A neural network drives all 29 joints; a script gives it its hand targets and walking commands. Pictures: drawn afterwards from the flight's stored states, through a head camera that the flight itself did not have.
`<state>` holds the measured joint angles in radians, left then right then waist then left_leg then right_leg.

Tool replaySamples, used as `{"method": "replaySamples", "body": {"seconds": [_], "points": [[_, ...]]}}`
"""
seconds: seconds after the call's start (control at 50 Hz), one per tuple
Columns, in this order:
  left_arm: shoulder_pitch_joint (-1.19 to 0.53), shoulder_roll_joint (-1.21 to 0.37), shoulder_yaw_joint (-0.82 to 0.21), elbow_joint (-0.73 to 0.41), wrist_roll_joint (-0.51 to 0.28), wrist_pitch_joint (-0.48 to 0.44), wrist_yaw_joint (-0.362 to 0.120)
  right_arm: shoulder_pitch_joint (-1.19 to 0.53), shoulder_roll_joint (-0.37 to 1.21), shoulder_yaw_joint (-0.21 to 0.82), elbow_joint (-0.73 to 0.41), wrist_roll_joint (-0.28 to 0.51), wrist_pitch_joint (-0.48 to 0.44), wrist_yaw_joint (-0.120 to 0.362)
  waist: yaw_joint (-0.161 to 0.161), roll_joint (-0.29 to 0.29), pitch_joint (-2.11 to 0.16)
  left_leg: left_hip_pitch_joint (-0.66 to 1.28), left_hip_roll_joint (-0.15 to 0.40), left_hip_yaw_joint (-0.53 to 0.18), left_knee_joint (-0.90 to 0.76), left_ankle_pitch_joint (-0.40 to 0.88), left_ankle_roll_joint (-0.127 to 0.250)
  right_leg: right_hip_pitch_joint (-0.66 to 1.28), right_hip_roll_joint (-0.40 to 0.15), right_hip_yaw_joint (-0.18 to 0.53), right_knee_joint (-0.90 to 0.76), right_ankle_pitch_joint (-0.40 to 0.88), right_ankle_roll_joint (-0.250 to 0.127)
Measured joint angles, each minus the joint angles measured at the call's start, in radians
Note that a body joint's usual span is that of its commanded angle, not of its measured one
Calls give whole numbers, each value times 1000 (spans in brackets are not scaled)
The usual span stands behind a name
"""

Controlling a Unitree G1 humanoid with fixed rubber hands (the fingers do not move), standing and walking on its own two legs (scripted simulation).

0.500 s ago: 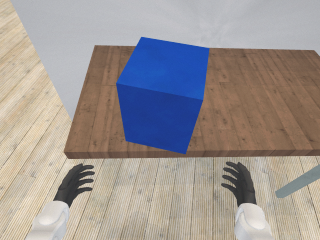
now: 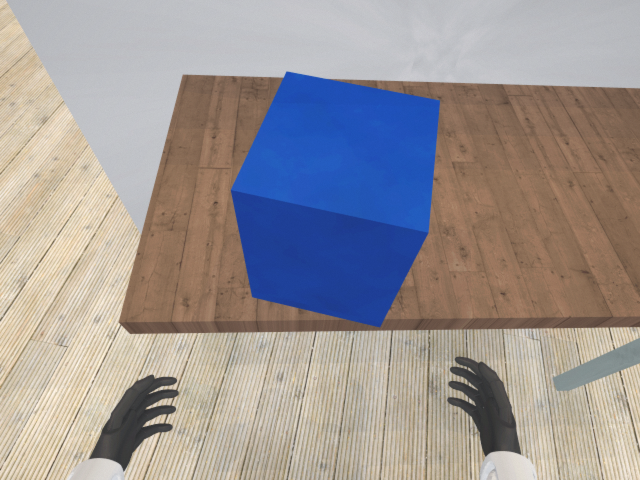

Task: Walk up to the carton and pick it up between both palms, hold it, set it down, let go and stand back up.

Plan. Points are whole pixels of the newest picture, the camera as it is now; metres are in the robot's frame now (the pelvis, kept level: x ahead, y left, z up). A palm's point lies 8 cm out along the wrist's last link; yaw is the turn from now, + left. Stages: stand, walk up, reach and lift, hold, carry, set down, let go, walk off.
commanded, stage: set down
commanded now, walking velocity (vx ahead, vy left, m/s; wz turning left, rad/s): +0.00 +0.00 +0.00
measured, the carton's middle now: (336, 208) +0.46 +0.00 +0.03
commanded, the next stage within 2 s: let go in 0.54 s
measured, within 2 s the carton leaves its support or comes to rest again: neither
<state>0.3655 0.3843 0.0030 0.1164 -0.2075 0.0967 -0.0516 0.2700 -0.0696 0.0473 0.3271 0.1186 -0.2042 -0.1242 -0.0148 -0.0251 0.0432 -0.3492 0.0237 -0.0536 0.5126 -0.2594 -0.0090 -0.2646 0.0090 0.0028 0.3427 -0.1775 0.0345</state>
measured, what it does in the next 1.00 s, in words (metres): stands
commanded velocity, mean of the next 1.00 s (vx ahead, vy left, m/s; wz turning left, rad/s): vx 0.00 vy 0.00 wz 0.00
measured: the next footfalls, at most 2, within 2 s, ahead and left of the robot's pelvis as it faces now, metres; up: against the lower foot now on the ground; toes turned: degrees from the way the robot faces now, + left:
none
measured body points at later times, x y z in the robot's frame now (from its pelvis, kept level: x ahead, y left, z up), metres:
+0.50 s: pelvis -0.02 -0.02 +0.00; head +0.02 +0.00 +0.45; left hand +0.15 +0.24 -0.08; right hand +0.13 -0.23 -0.08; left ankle +0.00 +0.11 -0.74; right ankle -0.01 -0.15 -0.74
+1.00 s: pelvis -0.01 -0.02 +0.00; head +0.04 -0.02 +0.45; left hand +0.16 +0.23 -0.09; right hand +0.13 -0.25 -0.10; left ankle +0.00 +0.11 -0.74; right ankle -0.01 -0.15 -0.74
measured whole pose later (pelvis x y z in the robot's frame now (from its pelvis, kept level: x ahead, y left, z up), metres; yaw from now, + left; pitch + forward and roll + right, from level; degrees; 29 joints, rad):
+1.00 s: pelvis -0.01 -0.02 +0.00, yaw +0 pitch +3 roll -1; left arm 0.19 0.29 0.00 0.50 -0.12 0.10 0.01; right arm 0.26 -0.16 -0.02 0.62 0.09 -0.22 0.01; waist -0.01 0.01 0.06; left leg -0.29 0.03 -0.05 0.49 -0.25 -0.03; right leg -0.26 0.01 0.00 0.43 -0.22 0.01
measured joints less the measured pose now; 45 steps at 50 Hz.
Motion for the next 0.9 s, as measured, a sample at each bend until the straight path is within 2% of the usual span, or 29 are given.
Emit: {"method": "replaySamples", "body": {"seconds": [0.16,0.26,0.42,0.66,0.9], "points": [[16,-3,0,13,14,-13,8,5,-12,-9,78,0,-60,33,0,0,-12,3,0,0,-9,11,0,0,0,0,-3,9,0],[10,-13,0,64,21,-2,20,5,-15,-22,128,0,-50,55,0,1,-20,8,0,0,-9,18,-1,0,0,0,8,11,0],[-71,-56,0,219,62,36,64,3,-41,-55,211,0,-1,102,0,11,-11,29,0,0,-9,25,-4,0,0,0,52,-2,-3],[-180,-83,0,359,64,18,71,-2,-78,-72,227,-24,35,112,0,34,1,59,3,0,-11,22,-16,0,3,0,113,-40,-20],[-180,-86,0,387,66,15,58,-3,-76,-72,250,-29,-3,119,0,34,8,59,3,1,-22,16,-19,4,2,0,95,-42,-21]]}}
